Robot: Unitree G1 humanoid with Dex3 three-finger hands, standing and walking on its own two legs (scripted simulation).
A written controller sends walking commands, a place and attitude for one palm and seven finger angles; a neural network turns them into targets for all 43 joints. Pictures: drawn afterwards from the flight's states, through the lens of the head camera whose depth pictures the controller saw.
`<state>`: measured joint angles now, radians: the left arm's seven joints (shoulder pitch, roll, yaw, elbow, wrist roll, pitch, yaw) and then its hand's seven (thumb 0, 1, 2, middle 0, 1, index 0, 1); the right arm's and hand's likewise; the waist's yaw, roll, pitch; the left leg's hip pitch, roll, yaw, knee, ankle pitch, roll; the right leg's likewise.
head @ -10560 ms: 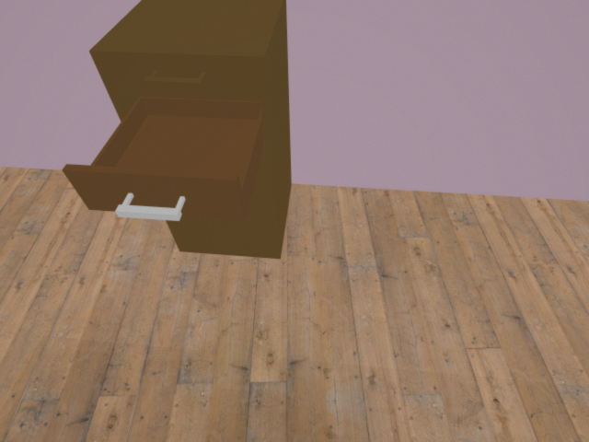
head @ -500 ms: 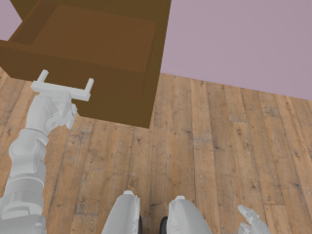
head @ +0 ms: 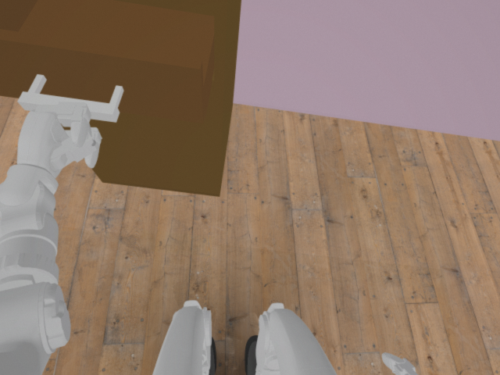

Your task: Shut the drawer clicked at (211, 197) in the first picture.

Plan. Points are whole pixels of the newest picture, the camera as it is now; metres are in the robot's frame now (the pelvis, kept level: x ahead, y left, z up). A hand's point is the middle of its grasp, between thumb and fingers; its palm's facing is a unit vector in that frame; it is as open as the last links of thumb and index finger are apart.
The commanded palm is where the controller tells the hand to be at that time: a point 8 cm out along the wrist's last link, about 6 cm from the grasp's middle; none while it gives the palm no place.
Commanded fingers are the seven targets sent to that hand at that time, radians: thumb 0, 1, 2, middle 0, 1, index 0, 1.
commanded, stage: push the drawer shut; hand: left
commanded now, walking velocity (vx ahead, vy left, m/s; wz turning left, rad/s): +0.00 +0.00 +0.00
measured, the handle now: (74, 97) +0.53 +0.28 +0.04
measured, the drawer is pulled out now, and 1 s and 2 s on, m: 0.11 0.00 0.00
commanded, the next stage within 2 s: pull the fist back off the drawer in 1.22 s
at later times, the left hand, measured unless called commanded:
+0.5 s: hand (96, 111) +0.51 +0.24 +0.03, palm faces -0.10 -0.99 -0.03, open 3.3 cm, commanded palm +0.52 +0.26 +0.04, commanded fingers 0.00 0.90 0.90 -1.40 -1.60 -1.40 -1.60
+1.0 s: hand (102, 83) +0.57 +0.24 +0.03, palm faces -0.09 -1.00 -0.02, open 3.0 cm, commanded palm +0.59 +0.24 +0.04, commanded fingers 0.00 0.90 0.90 -1.40 -1.60 -1.40 -1.60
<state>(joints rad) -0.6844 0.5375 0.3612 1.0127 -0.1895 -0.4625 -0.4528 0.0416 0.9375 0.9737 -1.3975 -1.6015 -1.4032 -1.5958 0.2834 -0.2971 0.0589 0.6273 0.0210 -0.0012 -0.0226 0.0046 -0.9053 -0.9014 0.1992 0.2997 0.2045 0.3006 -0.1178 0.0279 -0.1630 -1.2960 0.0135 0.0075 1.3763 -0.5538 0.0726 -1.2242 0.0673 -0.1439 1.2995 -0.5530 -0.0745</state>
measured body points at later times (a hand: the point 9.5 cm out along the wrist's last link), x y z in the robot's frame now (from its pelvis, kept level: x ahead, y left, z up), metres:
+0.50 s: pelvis -0.01 +0.01 -0.01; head +0.17 +0.06 +0.40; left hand +0.51 +0.29 +0.04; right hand +0.03 -0.27 -0.11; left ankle +0.04 +0.08 -0.60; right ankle +0.03 -0.08 -0.60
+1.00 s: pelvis +0.00 +0.03 -0.02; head +0.20 +0.08 +0.37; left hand +0.57 +0.30 +0.03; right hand -0.03 -0.24 -0.10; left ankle +0.04 +0.08 -0.60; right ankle +0.03 -0.08 -0.60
